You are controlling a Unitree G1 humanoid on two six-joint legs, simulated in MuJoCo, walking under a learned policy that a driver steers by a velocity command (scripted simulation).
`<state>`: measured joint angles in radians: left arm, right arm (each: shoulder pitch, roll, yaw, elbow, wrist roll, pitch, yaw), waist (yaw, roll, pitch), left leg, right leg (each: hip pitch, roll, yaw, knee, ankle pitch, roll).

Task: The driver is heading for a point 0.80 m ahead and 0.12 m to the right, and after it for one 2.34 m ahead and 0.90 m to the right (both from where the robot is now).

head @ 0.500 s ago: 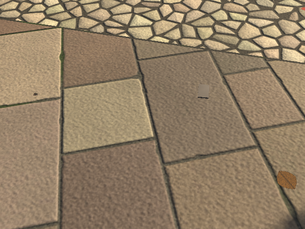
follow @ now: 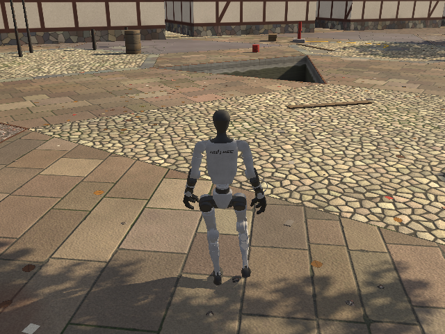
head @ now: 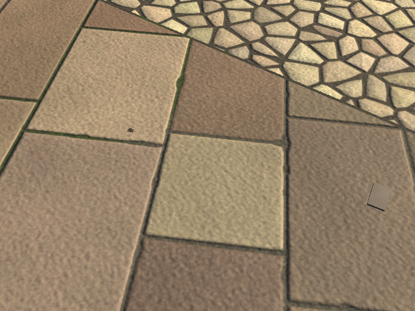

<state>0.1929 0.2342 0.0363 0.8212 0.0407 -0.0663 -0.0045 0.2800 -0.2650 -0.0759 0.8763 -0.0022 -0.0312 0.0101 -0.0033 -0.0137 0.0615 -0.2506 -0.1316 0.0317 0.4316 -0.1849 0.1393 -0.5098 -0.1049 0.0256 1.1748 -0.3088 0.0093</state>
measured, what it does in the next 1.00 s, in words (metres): walks ahead, turning right: right foot, then left foot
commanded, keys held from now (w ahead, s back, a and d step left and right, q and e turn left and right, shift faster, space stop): w+q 0.02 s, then w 0.08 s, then w+e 0.68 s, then w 0.22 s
